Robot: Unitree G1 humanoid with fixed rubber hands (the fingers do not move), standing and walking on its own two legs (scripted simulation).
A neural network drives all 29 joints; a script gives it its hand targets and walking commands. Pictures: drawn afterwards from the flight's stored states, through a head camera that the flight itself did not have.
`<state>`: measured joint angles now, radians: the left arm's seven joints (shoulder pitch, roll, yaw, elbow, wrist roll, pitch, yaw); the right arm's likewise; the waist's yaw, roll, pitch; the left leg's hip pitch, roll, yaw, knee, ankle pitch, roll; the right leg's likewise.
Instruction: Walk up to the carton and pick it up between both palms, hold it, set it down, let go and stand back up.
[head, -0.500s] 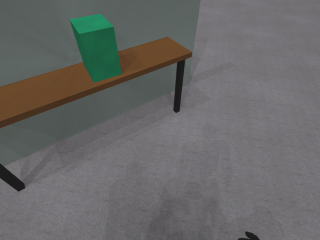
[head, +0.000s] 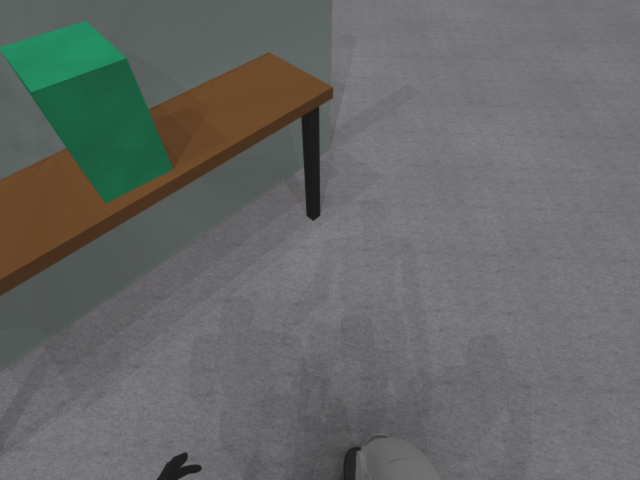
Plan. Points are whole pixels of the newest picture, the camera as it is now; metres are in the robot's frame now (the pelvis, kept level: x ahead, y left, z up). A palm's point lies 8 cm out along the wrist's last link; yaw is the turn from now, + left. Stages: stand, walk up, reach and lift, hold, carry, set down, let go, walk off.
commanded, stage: walk up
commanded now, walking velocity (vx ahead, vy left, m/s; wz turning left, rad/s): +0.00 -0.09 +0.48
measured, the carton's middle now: (96, 115) +0.85 +0.42 -0.03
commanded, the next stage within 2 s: none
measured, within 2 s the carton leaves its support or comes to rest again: neither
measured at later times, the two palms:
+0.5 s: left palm out of the picture -0.01 +0.27 -0.13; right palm (409, 337) +0.30 -0.14 -0.08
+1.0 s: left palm (63, 349) +0.36 +0.40 -0.12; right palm (375, 364) +0.27 -0.09 -0.10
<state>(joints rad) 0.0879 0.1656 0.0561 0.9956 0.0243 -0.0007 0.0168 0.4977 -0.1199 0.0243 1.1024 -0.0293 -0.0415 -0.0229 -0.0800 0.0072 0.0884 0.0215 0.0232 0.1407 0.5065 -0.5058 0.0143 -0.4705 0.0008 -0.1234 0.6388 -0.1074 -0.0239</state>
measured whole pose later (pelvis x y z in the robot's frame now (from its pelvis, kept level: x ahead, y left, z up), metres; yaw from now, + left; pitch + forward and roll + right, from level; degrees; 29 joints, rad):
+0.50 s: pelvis +0.11 +0.05 +0.02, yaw +16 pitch +0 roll -1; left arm 0.41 0.22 0.09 1.08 0.05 -0.05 -0.01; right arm 0.17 -0.20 -0.07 0.89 -0.03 -0.01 0.06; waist 0.06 -0.06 -0.06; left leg -0.41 0.11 0.12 0.73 -0.37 0.02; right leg -0.14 -0.17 -0.35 0.46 -0.29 0.04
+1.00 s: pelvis +0.30 +0.14 +0.02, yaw +28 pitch +3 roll -1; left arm 0.01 0.19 0.05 0.97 0.02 0.00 -0.05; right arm 0.57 -0.09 -0.01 1.04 -0.03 -0.07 -0.02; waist -0.12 -0.04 0.03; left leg 0.04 0.03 -0.01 0.30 -0.39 -0.01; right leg -0.61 -0.09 -0.12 0.69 -0.08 0.05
